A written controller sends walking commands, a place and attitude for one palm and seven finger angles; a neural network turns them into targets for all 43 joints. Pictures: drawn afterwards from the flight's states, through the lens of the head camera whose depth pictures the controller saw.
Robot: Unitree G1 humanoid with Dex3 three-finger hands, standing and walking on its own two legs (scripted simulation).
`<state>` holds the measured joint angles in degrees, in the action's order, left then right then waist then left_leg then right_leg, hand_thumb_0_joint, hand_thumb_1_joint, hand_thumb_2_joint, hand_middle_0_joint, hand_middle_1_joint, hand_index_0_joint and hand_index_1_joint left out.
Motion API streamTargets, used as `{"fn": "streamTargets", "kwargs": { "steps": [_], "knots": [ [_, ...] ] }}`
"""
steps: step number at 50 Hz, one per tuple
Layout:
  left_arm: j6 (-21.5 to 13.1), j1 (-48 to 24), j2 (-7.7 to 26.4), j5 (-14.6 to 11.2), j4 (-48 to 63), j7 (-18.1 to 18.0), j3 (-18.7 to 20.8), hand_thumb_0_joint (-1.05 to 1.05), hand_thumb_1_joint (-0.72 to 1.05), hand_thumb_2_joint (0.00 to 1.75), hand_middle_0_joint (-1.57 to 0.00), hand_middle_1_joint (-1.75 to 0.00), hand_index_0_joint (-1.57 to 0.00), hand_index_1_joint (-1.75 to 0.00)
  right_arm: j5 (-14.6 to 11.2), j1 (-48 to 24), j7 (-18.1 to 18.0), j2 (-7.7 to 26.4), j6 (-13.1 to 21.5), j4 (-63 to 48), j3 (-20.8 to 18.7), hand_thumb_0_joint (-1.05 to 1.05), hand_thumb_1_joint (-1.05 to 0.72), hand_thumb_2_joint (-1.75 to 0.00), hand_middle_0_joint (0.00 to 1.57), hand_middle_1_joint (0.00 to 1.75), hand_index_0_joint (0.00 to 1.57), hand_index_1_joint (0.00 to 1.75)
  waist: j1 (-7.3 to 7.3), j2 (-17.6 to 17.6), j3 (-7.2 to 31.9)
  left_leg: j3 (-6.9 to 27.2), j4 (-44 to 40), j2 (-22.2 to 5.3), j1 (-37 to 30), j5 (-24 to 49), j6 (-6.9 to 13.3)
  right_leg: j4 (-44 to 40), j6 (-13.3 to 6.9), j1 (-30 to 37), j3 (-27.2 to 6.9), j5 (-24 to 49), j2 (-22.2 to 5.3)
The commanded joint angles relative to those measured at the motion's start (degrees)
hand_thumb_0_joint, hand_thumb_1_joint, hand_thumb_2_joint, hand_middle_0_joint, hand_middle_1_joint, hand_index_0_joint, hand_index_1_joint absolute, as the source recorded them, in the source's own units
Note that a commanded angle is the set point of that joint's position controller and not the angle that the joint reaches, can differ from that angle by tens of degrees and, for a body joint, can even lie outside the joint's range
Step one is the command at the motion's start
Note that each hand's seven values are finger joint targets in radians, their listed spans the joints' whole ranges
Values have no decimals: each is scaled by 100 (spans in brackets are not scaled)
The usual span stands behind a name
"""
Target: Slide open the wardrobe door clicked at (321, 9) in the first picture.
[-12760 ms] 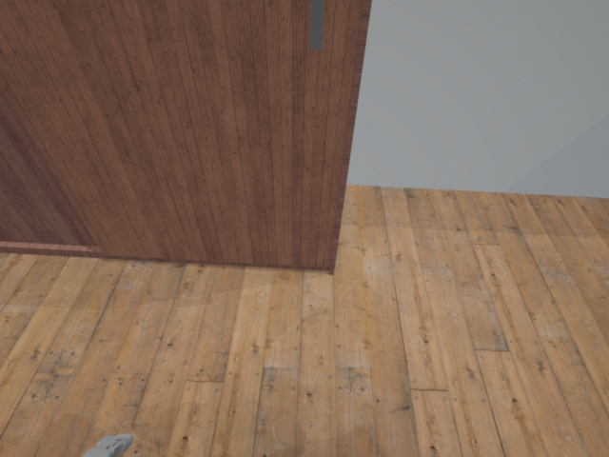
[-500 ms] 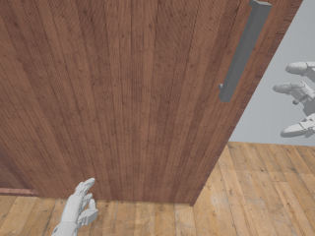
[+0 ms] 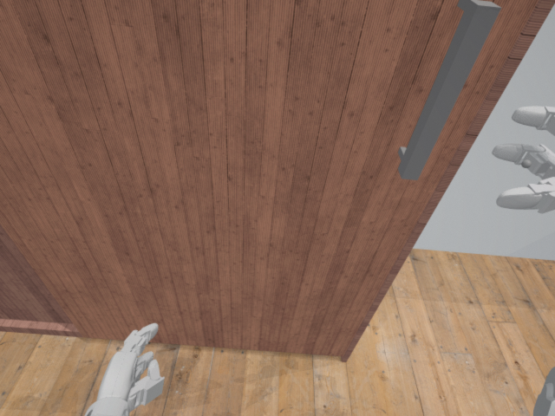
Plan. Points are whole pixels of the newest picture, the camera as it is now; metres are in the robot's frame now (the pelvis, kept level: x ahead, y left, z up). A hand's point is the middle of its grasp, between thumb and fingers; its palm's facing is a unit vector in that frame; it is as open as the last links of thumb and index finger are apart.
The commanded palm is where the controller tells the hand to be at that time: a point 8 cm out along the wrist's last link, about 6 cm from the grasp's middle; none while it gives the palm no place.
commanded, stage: move the hooked fingers beside the handle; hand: right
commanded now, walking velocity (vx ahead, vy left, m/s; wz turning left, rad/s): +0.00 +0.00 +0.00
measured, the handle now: (434, 97) +0.48 -0.19 +0.27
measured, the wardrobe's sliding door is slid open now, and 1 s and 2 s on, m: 0.00 0.00 0.00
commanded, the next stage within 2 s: feel for the door with the fingertips in 1.46 s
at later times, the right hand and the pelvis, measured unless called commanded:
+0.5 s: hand (495, 141) +0.41 -0.26 +0.25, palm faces +0.09 +0.99 -0.07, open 13.9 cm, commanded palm +0.39 -0.30 +0.26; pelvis +0.01 +0.00 +0.00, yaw +1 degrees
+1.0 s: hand (498, 132) +0.42 -0.26 +0.26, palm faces +0.06 +1.00 -0.05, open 14.0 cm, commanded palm +0.39 -0.30 +0.26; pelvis +0.01 -0.01 +0.00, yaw +2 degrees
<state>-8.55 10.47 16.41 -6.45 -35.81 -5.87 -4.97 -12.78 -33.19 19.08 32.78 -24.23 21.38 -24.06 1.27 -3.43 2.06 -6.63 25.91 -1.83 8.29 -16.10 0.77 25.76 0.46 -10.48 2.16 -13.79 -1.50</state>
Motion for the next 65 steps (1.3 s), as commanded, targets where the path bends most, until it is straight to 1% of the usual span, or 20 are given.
{"fn": "streamTargets", "kwargs": {
  "steps": [1,2,10,13,18,23,25,27,29,33,35,38,42,44,46,49,54,58,62,65],
  "knots": [
    [-305,-603,704,32,899,-83,337,0,90,90,-20,-30,-20,-30,-150,-2772,164,1549,646,-1072,-222,0,50,-30,30,120,30,120,-134,67,1443,370,-367,34,137,1709,52,-145,-293,941,-370,1257,153],
    [-291,-558,714,32,861,-84,343,0,90,90,-20,-30,-20,-30,-179,-2686,178,1653,761,-961,-294,0,50,-30,30,120,30,120,-134,228,1411,400,-415,37,82,1732,44,-134,-301,897,-359,1272,132],
    [-287,-313,736,44,783,-74,356,0,90,90,-20,-30,-20,-30,-11,-3327,-15,1728,984,-370,-271,0,50,-30,30,120,30,120,-148,-247,1393,400,-392,36,74,1842,82,-211,-274,825,-336,1399,158],
    [-239,-215,788,58,825,-19,406,0,90,90,-20,-30,-20,-30,7,-2848,-30,1944,974,-63,-565,0,50,-30,30,120,30,120,-42,281,1501,403,-350,40,-175,2181,57,-202,-312,659,-295,1590,141],
    [-147,-60,848,29,798,-33,457,0,90,90,-20,-30,-20,-30,33,-3048,95,2043,1014,386,-537,0,50,-30,30,120,30,120,-153,416,1309,449,-392,49,-3,2051,7,-197,-333,511,-207,1351,126],
    [-162,80,827,66,809,-38,484,0,90,90,-20,-30,-20,-30,120,-3807,114,1959,1304,-38,-262,0,50,-30,30,120,30,120,-268,-220,1731,466,-348,78,4,2263,62,-96,-345,913,-230,1695,141],
    [-174,130,822,80,800,-44,488,0,90,90,-20,-30,-20,-30,97,-3886,115,1927,1404,-112,-266,0,50,-30,30,120,30,120,-282,-215,1900,439,-317,99,-66,2414,80,-73,-340,1039,-261,1883,146],
    [-160,178,832,76,709,-55,491,0,90,90,-20,-30,-20,-30,6,-3946,143,1668,1426,31,-49,0,50,-30,30,120,30,120,-357,-111,1766,418,-358,104,15,2419,80,-58,-337,1042,-249,1888,122],
    [-166,214,860,90,678,-42,497,0,90,90,-20,-30,-20,-30,12,-3715,117,1845,1351,372,-312,0,50,-30,30,120,30,120,-269,-31,1723,404,-335,117,17,2423,82,-89,-328,940,-266,1881,130],
    [-53,279,912,49,587,-22,507,0,90,90,-20,-30,-20,-30,104,-3581,56,1852,1139,1160,-247,0,50,-30,30,120,30,120,-286,293,1234,407,-373,92,183,2237,47,-156,-317,507,-194,1571,118],
    [-24,302,906,55,670,-1,529,0,90,90,-20,-30,-20,-30,197,-3530,1,1997,1137,1090,-314,0,50,-30,30,120,30,120,-235,243,1336,408,-339,84,125,2243,58,-163,-320,510,-226,1641,111],
    [6,236,873,97,847,40,550,0,90,90,-20,-30,-20,-30,214,-3497,-35,2150,1377,338,-479,0,50,-30,30,120,30,120,-152,99,1950,437,-244,90,-238,2687,74,-100,-338,807,-213,2122,107],
    [5,210,828,102,842,6,533,0,90,90,-20,-30,-20,-30,60,-3817,66,2008,1600,-64,-384,0,50,-30,30,120,30,120,-243,36,1973,430,-286,109,-212,2683,78,-74,-338,997,-217,2173,75],
    [-23,183,837,91,833,5,515,0,90,90,-20,-30,-20,-30,55,-3717,87,1998,1529,-23,-453,0,50,-30,30,120,30,120,-208,-190,1885,428,-296,127,-122,2624,96,-113,-322,1036,-231,2183,90],
    [-36,144,806,73,813,1,492,0,90,90,-20,-30,-20,-30,67,-3652,86,1654,1360,94,-180,0,50,-30,30,120,30,120,-241,-420,1606,390,-334,127,106,2431,118,-136,-285,1018,-258,2111,91],
    [-10,130,828,54,781,14,505,0,90,90,-20,-30,-20,-30,64,-3421,47,1427,1107,319,10,0,50,-30,30,120,30,120,-247,-227,1376,358,-395,138,226,2165,113,-190,-278,856,-270,1826,88],
    [14,87,833,62,791,-4,512,0,90,90,-20,-30,-20,-30,9,-3481,-28,1502,1085,183,-77,0,50,-30,30,120,30,120,-252,241,1534,355,-402,138,152,2094,94,-210,-294,850,-303,1716,80],
    [-13,66,809,100,753,-26,481,0,90,90,-20,-30,-20,-30,34,-3832,-166,1767,1314,-72,-271,0,50,-30,30,120,30,120,-260,92,1633,401,-446,140,118,1993,99,-226,-295,941,-329,1663,76],
    [-18,101,798,88,665,-66,454,0,90,90,-20,-30,-20,-30,120,-4094,-211,1738,1339,217,-112,0,50,-30,30,120,30,120,-307,-180,1506,428,-507,111,196,1768,109,-255,-280,901,-300,1461,75],
    [-22,155,810,81,639,-72,450,0,90,90,-20,-30,-20,-30,190,-4025,-186,1831,1271,660,-187,0,50,-30,30,120,30,120,-307,-78,1430,418,-492,112,176,1807,112,-266,-282,771,-307,1424,90]
  ]
}}
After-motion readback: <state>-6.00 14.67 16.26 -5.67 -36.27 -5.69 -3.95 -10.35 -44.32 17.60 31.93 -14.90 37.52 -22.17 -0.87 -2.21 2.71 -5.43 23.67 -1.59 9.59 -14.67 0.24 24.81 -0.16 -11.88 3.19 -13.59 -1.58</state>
